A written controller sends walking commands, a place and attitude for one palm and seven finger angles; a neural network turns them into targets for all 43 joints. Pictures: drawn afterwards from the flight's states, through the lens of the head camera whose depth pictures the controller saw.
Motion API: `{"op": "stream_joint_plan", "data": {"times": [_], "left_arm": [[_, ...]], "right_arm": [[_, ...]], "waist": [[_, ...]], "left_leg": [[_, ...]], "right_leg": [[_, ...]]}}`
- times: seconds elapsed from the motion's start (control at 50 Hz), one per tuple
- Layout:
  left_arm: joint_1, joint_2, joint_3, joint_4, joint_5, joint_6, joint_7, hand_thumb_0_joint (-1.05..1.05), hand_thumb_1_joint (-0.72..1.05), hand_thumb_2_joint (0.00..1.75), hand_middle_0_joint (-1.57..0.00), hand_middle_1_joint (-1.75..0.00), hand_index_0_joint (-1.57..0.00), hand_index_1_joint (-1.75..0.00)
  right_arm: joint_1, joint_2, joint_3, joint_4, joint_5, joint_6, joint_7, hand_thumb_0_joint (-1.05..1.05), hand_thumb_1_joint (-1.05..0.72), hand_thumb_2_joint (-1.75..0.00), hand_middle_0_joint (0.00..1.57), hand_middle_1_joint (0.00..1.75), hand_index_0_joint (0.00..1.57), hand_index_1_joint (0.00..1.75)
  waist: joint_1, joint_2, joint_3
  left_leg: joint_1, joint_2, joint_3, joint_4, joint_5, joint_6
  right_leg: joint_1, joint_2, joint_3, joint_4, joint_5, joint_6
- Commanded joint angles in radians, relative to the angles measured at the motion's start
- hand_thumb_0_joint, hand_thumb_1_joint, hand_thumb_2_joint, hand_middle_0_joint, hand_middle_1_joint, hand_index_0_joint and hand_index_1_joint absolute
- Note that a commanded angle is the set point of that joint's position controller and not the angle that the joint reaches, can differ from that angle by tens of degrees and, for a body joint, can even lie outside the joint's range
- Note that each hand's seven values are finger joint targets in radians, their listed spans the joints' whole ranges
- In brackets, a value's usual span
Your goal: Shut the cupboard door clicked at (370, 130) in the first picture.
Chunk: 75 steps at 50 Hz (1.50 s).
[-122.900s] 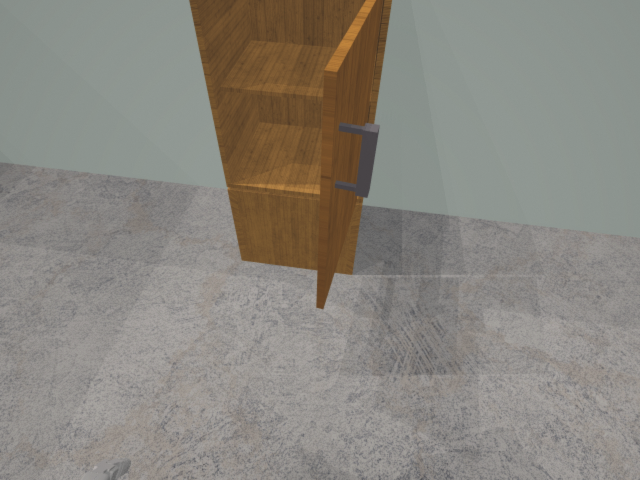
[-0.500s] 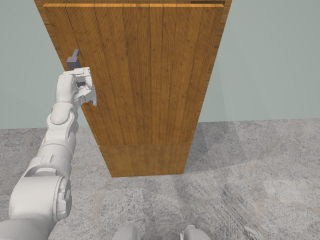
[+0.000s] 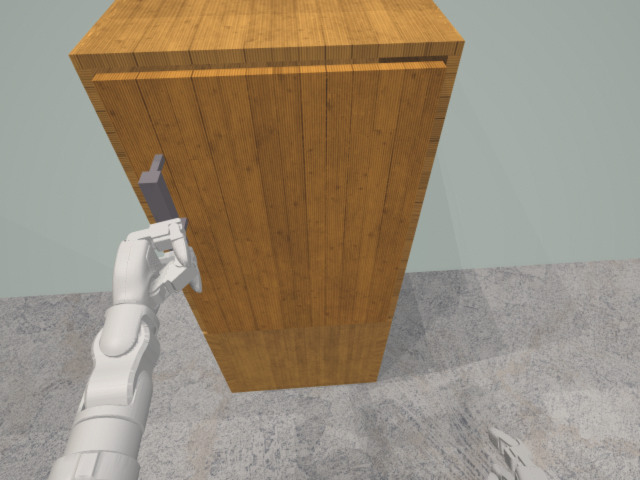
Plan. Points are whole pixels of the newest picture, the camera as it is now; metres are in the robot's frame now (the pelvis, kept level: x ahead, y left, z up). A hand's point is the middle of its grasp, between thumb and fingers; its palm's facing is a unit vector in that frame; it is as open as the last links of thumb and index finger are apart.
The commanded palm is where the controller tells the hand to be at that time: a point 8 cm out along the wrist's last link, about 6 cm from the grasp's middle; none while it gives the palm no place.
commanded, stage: pull the fist back off the door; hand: left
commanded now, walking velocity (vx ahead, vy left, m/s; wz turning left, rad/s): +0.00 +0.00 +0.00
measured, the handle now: (169, 205) +0.45 +0.23 +0.10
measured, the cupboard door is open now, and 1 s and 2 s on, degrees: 0 0 0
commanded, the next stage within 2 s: draw the hand back to the body in 0.06 s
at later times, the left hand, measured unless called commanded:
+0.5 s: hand (159, 284) +0.30 +0.19 +0.13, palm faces +0.13 -0.99 -0.06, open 3.1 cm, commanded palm +0.26 +0.24 +0.14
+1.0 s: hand (75, 330) +0.23 +0.24 +0.16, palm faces +0.41 -0.85 -0.33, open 3.5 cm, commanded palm +0.19 +0.27 +0.18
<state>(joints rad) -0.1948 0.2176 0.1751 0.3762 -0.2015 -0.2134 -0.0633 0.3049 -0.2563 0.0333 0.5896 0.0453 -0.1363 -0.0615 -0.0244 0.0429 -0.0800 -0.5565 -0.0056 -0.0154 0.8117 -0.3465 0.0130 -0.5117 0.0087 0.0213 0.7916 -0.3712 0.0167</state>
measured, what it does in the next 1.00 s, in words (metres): stands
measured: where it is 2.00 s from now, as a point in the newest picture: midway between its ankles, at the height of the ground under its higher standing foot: outside the picture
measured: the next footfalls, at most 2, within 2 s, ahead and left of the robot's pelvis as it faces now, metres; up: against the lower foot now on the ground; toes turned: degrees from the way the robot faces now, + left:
none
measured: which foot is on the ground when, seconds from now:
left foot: down 0.00-1.00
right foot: down 0.00-1.00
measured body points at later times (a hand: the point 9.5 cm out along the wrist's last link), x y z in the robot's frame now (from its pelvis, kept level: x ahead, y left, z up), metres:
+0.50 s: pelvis +0.05 -0.01 +0.01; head +0.04 -0.03 +0.46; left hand +0.28 +0.24 +0.14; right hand +0.25 -0.22 -0.06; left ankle +0.04 +0.11 -0.70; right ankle +0.02 -0.13 -0.70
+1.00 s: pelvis +0.02 -0.02 +0.03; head -0.01 -0.04 +0.48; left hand +0.20 +0.28 +0.18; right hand +0.20 -0.24 -0.06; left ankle +0.04 +0.11 -0.70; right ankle +0.02 -0.13 -0.70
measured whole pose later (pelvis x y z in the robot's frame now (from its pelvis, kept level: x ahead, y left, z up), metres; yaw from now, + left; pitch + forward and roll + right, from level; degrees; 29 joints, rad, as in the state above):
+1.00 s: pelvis +0.02 -0.02 +0.03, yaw +2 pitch -4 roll +0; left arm 0.34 0.32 0.24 -0.22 -0.08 -0.05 0.10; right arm 0.22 -0.24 0.04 0.63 0.02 -0.11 -0.11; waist 0.04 0.07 -0.01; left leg -0.22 -0.01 -0.05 0.55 -0.26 0.00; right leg -0.17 0.00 -0.01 0.54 -0.30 0.00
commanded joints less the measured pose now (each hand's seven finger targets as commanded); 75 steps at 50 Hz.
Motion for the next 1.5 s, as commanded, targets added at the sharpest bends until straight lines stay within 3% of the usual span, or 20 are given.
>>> {"op": "stream_joint_plan", "data": {"times": [0.0,0.08,0.12,0.2,0.28,0.38,0.54,0.58,0.66,0.68,0.7,0.72,0.78,0.88,0.96,1.14,1.3,1.36,1.4,1.48], "left_arm": [[-0.188,0.112,0.007,-0.394,-0.009,-0.043,0.002,0.00,0.90,0.90,-1.30,-1.50,-1.30,-1.50],[-0.164,0.091,-0.029,-0.460,0.006,-0.002,-0.004,0.00,0.90,0.90,-1.30,-1.50,-1.30,-1.50],[-0.125,0.065,-0.045,-0.501,0.004,0.014,-0.014,0.00,0.90,0.90,-1.30,-1.50,-1.30,-1.50],[-0.005,0.095,-0.012,-0.610,-0.002,0.038,-0.031,0.00,0.90,0.90,-1.30,-1.50,-1.30,-1.50],[0.145,0.130,0.036,-0.691,-0.018,0.076,-0.045,0.00,0.90,0.90,-1.30,-1.50,-1.30,-1.50],[0.241,0.134,0.076,-0.698,-0.051,0.147,-0.069,0.00,0.90,0.90,-1.30,-1.50,-1.30,-1.50],[0.224,0.163,0.103,-0.811,-0.086,0.163,-0.112,0.00,0.90,0.90,-1.30,-1.50,-1.30,-1.50],[0.253,0.219,0.166,-0.796,-0.096,0.151,-0.114,0.00,0.90,0.90,-1.27,-1.47,-1.27,-1.47],[0.265,0.203,0.166,-0.786,-0.109,0.158,-0.128,0.00,0.90,0.90,-1.16,-1.35,-1.16,-1.35],[0.291,0.341,0.192,-0.763,0.049,0.148,0.002,0.00,0.90,0.90,-1.13,-1.32,-1.13,-1.32],[0.314,0.222,0.119,-0.759,0.057,0.147,0.051,0.00,0.90,0.90,-1.11,-1.29,-1.11,-1.29],[0.343,0.233,0.136,-0.731,0.061,0.153,0.078,0.00,0.90,0.90,-1.08,-1.26,-1.08,-1.26],[0.357,0.271,0.160,-0.772,0.092,0.133,0.127,0.00,0.90,0.90,-1.00,-1.17,-1.00,-1.17],[0.353,0.313,0.195,-0.812,0.114,0.098,0.170,0.00,0.90,0.90,-0.86,-1.02,-0.86,-1.02],[0.333,0.289,0.176,-0.811,0.126,0.079,0.186,0.00,0.90,0.90,-0.75,-0.90,-0.75,-0.90],[0.438,0.285,0.215,-0.846,0.129,0.066,0.186,0.00,0.90,0.90,-0.50,-0.63,-0.50,-0.63],[0.500,0.315,0.279,-0.947,0.134,0.064,0.187,0.00,0.90,0.90,-0.28,-0.39,-0.28,-0.39],[0.526,0.322,0.304,-0.955,0.133,0.068,0.188,0.00,0.90,0.90,-0.20,-0.30,-0.20,-0.30],[0.520,0.280,0.264,-0.926,0.133,0.077,0.183,0.00,0.90,0.90,-0.20,-0.30,-0.20,-0.30],[0.516,0.282,0.263,-0.889,0.135,0.091,0.183,0.00,0.90,0.90,-0.20,-0.30,-0.20,-0.30]], "right_arm": [[-0.097,-0.115,-0.051,-0.170,-0.006,-0.071,0.003,0.00,-0.90,-0.90,0.20,0.30,0.20,0.30],[-0.091,-0.114,-0.051,-0.160,-0.008,-0.064,0.001,0.00,-0.90,-0.90,0.20,0.30,0.20,0.30],[-0.097,-0.104,-0.050,-0.165,-0.010,-0.065,0.002,0.00,-0.90,-0.90,0.20,0.30,0.20,0.30],[-0.104,-0.092,-0.047,-0.179,-0.011,-0.051,0.004,0.00,-0.90,-0.90,0.20,0.30,0.20,0.30],[-0.116,-0.085,-0.040,-0.199,-0.012,-0.035,0.009,0.00,-0.90,-0.90,0.20,0.30,0.20,0.30],[-0.155,-0.083,-0.032,-0.214,-0.004,-0.013,0.003,0.00,-0.90,-0.90,0.20,0.30,0.20,0.30],[-0.173,-0.085,-0.029,-0.213,-0.002,-0.034,-0.024,0.00,-0.90,-0.90,0.20,0.30,0.20,0.30],[-0.170,-0.093,-0.029,-0.199,-0.003,-0.042,-0.032,0.00,-0.90,-0.90,0.20,0.30,0.20,0.30],[-0.188,-0.085,-0.022,-0.192,0.003,-0.059,-0.036,0.00,-0.90,-0.90,0.20,0.30,0.20,0.30],[-0.199,-0.073,-0.029,-0.172,-0.015,-0.048,-0.047,0.00,-0.90,-0.90,0.20,0.30,0.20,0.30],[-0.214,-0.055,-0.016,-0.176,-0.023,-0.037,-0.050,0.00,-0.90,-0.90,0.20,0.30,0.20,0.30],[-0.212,-0.062,-0.020,-0.175,-0.021,-0.030,-0.052,0.00,-0.90,-0.90,0.20,0.30,0.20,0.30],[-0.230,-0.072,-0.026,-0.163,-0.025,-0.019,-0.053,0.00,-0.90,-0.90,0.20,0.30,0.20,0.30],[-0.256,-0.073,-0.027,-0.145,-0.028,-0.027,-0.058,0.00,-0.90,-0.90,0.20,0.30,0.20,0.30],[-0.262,-0.067,-0.024,-0.130,-0.027,-0.038,-0.059,0.00,-0.90,-0.90,0.20,0.30,0.20,0.30],[-0.264,-0.066,-0.029,-0.115,-0.032,-0.050,-0.045,0.00,-0.90,-0.90,0.20,0.30,0.20,0.30],[-0.258,-0.058,-0.030,-0.117,-0.036,-0.055,-0.033,0.00,-0.90,-0.90,0.20,0.30,0.20,0.30],[-0.252,-0.059,-0.034,-0.116,-0.036,-0.051,-0.030,0.00,-0.90,-0.90,0.20,0.30,0.20,0.30],[-0.249,-0.060,-0.035,-0.112,-0.035,-0.046,-0.029,0.00,-0.90,-0.90,0.20,0.30,0.20,0.30],[-0.245,-0.071,-0.042,-0.109,-0.035,-0.033,-0.029,0.00,-0.90,-0.90,0.20,0.30,0.20,0.30]], "waist": [[0.019,-0.001,-0.226],[-0.010,-0.031,-0.188],[-0.003,-0.020,-0.208],[0.025,0.045,-0.285],[0.051,0.012,-0.290],[0.051,-0.043,-0.166],[0.037,-0.013,-0.156],[0.049,-0.030,-0.144],[0.055,0.002,-0.119],[0.079,0.006,-0.043],[0.058,-0.030,0.010],[0.059,-0.066,0.042],[0.067,-0.051,0.025],[0.068,-0.026,0.018],[0.065,-0.002,0.055],[0.084,-0.008,0.058],[0.094,0.066,0.033],[0.096,0.032,0.031],[0.084,0.022,0.064],[0.083,-0.005,0.069]], "left_leg": [[0.205,0.005,-0.014,-0.153,0.171,0.009],[0.230,0.004,-0.017,-0.134,0.241,0.009],[0.256,0.002,-0.020,-0.129,0.288,0.006],[0.313,0.001,-0.018,-0.119,0.447,0.001],[0.325,0.002,-0.011,-0.126,0.538,0.002],[0.275,-0.004,0.003,-0.163,0.430,0.006],[0.306,-0.013,-0.003,-0.189,0.332,0.010],[0.292,-0.014,-0.007,-0.198,0.306,0.011],[0.287,-0.019,-0.006,-0.220,0.250,0.008],[0.270,-0.023,-0.002,-0.246,0.216,0.015],[0.265,-0.024,-0.003,-0.267,0.172,0.018],[0.253,-0.019,-0.004,-0.271,0.137,0.017],[0.302,-0.013,0.005,-0.299,0.111,0.022],[0.360,-0.010,0.014,-0.338,0.065,0.025],[0.380,-0.011,0.006,-0.380,0.042,0.022],[0.408,0.004,-0.010,-0.441,0.126,0.016],[0.435,0.011,-0.014,-0.455,0.227,0.004],[0.439,0.013,-0.013,-0.450,0.257,0.002],[0.435,0.015,-0.013,-0.457,0.254,0.002],[0.445,0.013,-0.008,-0.455,0.251,0.009]], "right_leg": [[0.091,0.020,-0.073,-0.120,0.201,-0.037],[0.092,0.021,-0.077,-0.123,0.277,-0.032],[0.107,0.017,-0.077,-0.118,0.323,-0.033],[0.174,0.009,-0.075,-0.106,0.444,-0.038],[0.242,0.008,-0.077,-0.116,0.537,-0.036],[0.251,0.009,-0.080,-0.157,0.525,-0.030],[0.238,0.008,-0.075,-0.191,0.434,-0.025],[0.247,0.011,-0.073,-0.202,0.400,-0.027],[0.240,0.006,-0.071,-0.221,0.333,-0.028],[0.226,-0.025,-0.022,-0.297,0.282,-0.027],[0.213,-0.032,-0.030,-0.314,0.218,-0.022],[0.203,-0.032,-0.028,-0.326,0.167,-0.019],[0.232,-0.029,-0.023,-0.372,0.092,-0.022],[0.246,-0.035,-0.007,-0.433,-0.010,-0.020],[0.254,-0.031,-0.022,-0.441,-0.029,-0.023],[0.333,-0.020,-0.047,-0.422,0.094,-0.028],[0.380,-0.017,-0.057,-0.411,0.201,-0.036],[0.383,-0.012,-0.061,-0.412,0.228,-0.035],[0.367,-0.013,-0.064,-0.416,0.222,-0.033],[0.356,-0.011,-0.063,-0.431,0.219,-0.028]]}}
